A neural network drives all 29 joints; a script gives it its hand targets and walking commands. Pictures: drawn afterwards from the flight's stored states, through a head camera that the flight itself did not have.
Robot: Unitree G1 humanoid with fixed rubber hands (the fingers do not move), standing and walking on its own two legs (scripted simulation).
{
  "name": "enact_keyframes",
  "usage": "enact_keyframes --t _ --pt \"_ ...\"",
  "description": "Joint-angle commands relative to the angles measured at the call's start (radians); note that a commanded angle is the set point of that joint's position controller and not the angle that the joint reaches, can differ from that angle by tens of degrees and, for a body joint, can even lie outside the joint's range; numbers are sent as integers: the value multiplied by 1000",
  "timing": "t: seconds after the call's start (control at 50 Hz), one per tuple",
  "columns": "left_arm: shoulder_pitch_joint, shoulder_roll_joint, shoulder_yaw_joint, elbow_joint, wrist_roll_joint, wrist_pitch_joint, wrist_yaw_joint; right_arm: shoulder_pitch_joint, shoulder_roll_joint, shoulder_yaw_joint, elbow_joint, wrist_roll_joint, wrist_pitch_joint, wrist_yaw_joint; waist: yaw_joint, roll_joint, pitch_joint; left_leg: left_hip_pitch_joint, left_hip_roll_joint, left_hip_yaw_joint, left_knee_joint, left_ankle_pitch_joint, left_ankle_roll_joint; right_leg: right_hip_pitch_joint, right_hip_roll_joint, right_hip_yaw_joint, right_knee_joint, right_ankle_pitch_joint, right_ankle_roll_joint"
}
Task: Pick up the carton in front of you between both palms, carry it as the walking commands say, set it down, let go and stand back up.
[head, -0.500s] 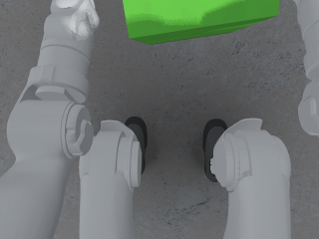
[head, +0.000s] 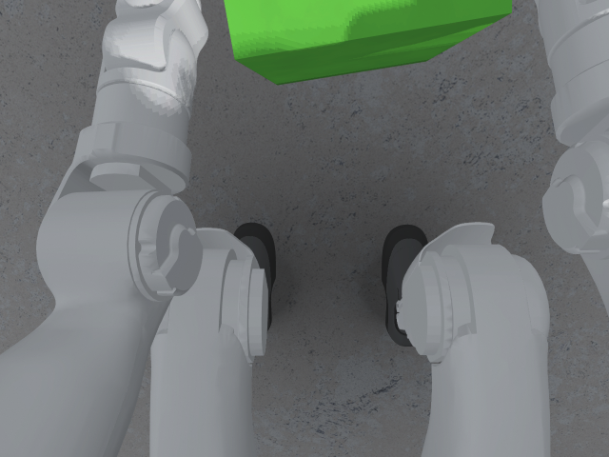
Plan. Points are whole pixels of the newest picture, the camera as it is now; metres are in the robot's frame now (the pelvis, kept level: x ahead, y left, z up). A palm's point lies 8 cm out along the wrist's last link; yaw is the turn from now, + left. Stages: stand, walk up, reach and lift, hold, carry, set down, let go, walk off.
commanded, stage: reach and lift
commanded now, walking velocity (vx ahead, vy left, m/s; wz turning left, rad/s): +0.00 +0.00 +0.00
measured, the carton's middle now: out of the picture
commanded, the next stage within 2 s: none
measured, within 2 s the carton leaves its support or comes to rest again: leaves its support in 0.24 s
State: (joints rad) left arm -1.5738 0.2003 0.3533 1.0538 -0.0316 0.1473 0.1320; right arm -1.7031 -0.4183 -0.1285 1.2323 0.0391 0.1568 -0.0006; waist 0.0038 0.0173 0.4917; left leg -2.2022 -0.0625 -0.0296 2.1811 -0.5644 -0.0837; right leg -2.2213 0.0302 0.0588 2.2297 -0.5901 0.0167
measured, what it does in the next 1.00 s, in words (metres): rises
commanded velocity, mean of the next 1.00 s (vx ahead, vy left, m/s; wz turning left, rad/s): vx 0.00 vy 0.00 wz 0.00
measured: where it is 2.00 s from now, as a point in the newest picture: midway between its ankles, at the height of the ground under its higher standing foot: (327, 301)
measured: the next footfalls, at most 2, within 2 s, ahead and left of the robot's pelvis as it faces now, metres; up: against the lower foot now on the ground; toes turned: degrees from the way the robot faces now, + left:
none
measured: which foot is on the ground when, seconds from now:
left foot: down 0.00-1.00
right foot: down 0.00-1.00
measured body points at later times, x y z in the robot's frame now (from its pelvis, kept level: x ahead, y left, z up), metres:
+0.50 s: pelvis +0.01 +0.01 +0.05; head +0.30 -0.03 +0.39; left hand +0.55 +0.11 -0.03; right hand +0.54 -0.19 -0.03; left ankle +0.13 +0.14 -0.33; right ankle +0.11 -0.13 -0.33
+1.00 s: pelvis +0.02 +0.01 +0.17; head +0.26 -0.03 +0.54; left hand +0.52 +0.12 +0.11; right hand +0.50 -0.18 +0.11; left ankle +0.13 +0.14 -0.33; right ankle +0.11 -0.13 -0.33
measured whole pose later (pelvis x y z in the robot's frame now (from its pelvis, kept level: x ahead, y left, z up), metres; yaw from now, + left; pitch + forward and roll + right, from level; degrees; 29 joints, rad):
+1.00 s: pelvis +0.02 +0.01 +0.17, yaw -4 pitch +42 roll +2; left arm -0.97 -0.06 0.49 0.61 0.20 0.42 0.10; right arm -1.01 -0.03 -0.42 0.66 -0.23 0.43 0.00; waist 0.01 0.02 -0.19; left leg -1.86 -0.11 -0.10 1.61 -0.49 -0.08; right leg -1.88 0.11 0.12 1.62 -0.48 0.07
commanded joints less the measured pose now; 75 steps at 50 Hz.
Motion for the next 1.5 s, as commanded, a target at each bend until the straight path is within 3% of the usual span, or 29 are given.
enact_keyframes --t 0.0,0.1,0.18,0.22,0.26,0.28,0.34,0.42,0.52,0.62,0.74,0.84,1.0,1.3,1.48 --pt "-441 -873 -246 -152 -27 64 -276 -295 947 138 -198 22 53 285 -13 -22 -1081 472 -82 143 -103 233 59 434 65 -105 -185 247 -24" --pt "-494 -970 -352 -259 -130 58 -269 -306 1067 233 -337 83 65 273 -36 -73 -1367 526 -85 137 -78 393 66 611 63 -100 -175 457 -23" --pt "-560 -1056 -484 -457 -214 69 -243 -364 1174 351 -578 160 82 227 -28 -91 -1867 630 -98 164 -92 554 55 931 75 -104 -164 721 -8" --pt "-573 -1079 -525 -546 -218 90 -228 -362 1226 383 -678 175 104 200 -17 -88 -2073 640 -110 174 -122 600 45 1084 86 -101 -170 831 -1" --pt "-532 -1105 -527 -563 -192 117 -227 -307 1263 378 -695 148 132 190 -24 -95 -2127 614 -118 177 -157 579 36 1116 98 -107 -196 840 8" --pt "-504 -1123 -537 -577 -180 131 -223 -283 1300 388 -694 136 145 184 -19 -97 -2140 639 -124 178 -179 563 37 1076 106 -120 -222 783 14" --pt "-416 -1146 -508 -490 -109 163 -225 -151 1323 332 -542 60 184 191 -28 -84 -1868 631 -124 159 -262 436 40 840 113 -147 -320 556 21" --pt "-307 -1136 -309 -303 51 183 -256 -38 1324 122 -321 -82 196 221 -2 -50 -1433 483 -117 159 -378 200 43 576 124 -146 -456 254 8" --pt "-337 -1139 -204 -258 127 180 -262 -127 1308 15 -306 -160 183 239 7 -44 -1426 556 -120 146 -483 126 50 546 127 -155 -544 148 -10" --pt "-390 -1144 -209 -285 139 198 -270 -153 1307 -18 -306 -194 202 246 -15 -40 -1515 622 -114 147 -566 37 48 637 127 -152 -631 73 -13" --pt "-382 -1249 -320 -362 85 243 -299 -126 1394 62 -391 -149 241 259 -21 -10 -1758 777 -113 154 -631 103 35 814 128 -156 -697 148 0" --pt "-234 -1311 -413 -401 41 268 -324 -14 1472 179 -486 -96 265 267 -10 -40 -1854 884 -118 155 -679 260 32 969 132 -150 -745 313 18" --pt "23 -1336 -473 -402 33 237 -336 200 1530 270 -549 -73 236 240 -1 -81 -1667 939 -123 113 -796 359 36 1102 132 -115 -858 448 32" --pt "326 -1368 -514 -395 88 178 -317 500 1548 263 -521 -126 174 220 -10 -17 -1390 1259 -103 36 -1108 319 48 1331 123 -47 -1158 375 5" --pt "480 -1393 -566 -432 96 182 -322 627 1567 328 -590 -117 174 232 -5 -14 -1288 1498 -80 -6 -1295 380 62 1549 106 -16 -1334 429 -3"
